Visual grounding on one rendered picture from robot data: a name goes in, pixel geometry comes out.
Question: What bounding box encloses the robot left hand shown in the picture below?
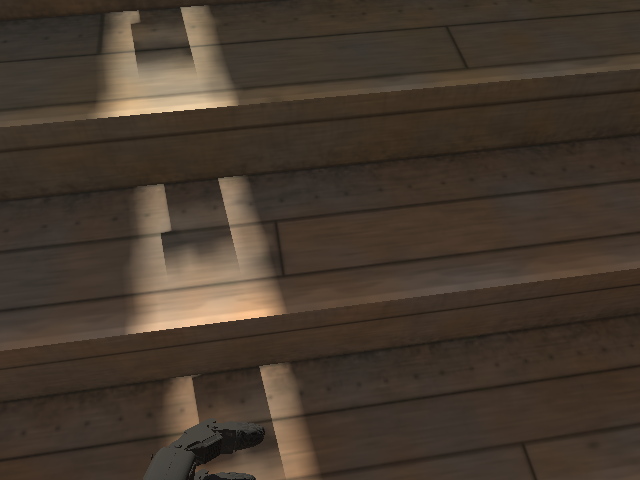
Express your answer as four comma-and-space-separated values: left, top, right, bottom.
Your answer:
143, 418, 265, 480

